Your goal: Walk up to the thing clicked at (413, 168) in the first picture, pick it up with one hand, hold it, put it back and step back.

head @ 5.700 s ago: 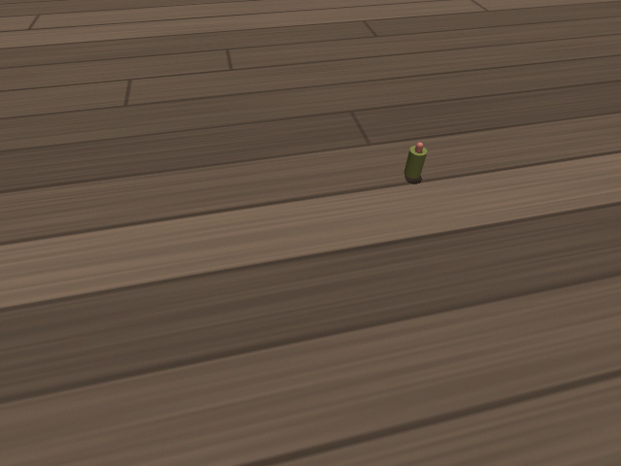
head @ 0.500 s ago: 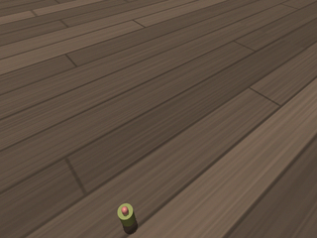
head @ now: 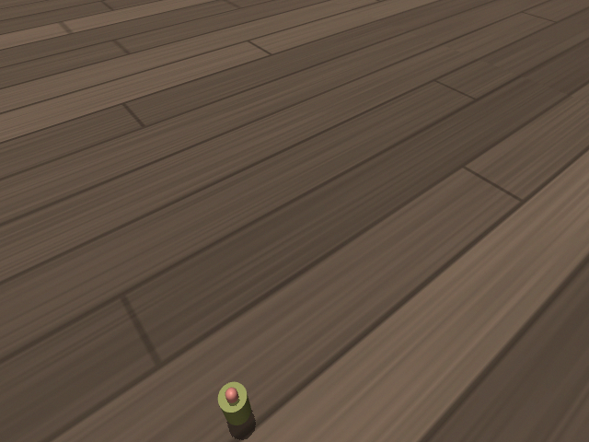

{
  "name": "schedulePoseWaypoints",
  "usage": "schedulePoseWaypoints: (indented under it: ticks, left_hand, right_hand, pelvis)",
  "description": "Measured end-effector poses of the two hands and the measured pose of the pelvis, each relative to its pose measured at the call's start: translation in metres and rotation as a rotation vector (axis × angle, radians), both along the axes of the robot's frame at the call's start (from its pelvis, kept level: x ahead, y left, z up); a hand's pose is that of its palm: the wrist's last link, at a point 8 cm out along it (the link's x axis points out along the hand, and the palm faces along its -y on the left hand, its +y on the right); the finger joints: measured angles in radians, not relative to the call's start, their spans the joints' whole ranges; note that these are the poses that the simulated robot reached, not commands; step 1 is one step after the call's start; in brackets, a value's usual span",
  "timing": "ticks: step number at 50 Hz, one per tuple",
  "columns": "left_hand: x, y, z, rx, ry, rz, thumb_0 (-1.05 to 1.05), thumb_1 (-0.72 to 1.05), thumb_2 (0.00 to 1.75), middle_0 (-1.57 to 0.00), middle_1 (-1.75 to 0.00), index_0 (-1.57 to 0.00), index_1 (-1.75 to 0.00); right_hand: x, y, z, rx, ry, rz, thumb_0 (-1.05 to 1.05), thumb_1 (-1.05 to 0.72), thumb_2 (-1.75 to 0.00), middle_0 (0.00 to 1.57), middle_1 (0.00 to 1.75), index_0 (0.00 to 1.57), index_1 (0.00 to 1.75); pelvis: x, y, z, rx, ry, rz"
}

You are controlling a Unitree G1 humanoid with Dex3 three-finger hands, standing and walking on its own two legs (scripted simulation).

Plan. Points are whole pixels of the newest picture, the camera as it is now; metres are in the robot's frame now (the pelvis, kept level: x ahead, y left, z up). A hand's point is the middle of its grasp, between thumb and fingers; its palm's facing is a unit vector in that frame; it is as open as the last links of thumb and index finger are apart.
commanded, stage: stand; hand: left
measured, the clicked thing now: (234, 401) +0.38 +0.18 -0.69
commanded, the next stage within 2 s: none
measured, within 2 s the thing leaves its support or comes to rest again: neither
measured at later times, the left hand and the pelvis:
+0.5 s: hand out of the picture +0.09 +0.24 -0.16, palm faces -0.03 -0.94 -0.33, open 7.4 cm; pelvis +0.01 -0.01 +0.00, yaw +0 degrees
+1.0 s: hand out of the picture +0.10 +0.24 -0.15, palm faces -0.03 -0.94 -0.34, open 7.4 cm; pelvis +0.02 -0.01 +0.00, yaw +0 degrees
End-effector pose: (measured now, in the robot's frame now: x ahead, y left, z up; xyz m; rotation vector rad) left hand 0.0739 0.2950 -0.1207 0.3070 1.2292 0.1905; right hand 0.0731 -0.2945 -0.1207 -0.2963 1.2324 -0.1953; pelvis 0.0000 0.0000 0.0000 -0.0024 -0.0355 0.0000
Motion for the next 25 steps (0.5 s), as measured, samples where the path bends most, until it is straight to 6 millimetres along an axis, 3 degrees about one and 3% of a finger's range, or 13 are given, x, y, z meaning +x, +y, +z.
schedulePoseWaypoints:
  ticks: [25]
  left_hand:
    - [0.011, -0.006, 0.000, 0.003, 0.007, -0.011, 0.01, 0.91, 0.90, -0.21, -0.30, -0.20, -0.30]
  right_hand:
    - [0.007, -0.010, 0.000, -0.010, 0.020, -0.006, 0.00, -0.91, -0.90, 0.20, 0.30, 0.20, 0.30]
  pelvis:
    - [0.015, -0.006, 0.000, 0.002, 0.003, -0.001]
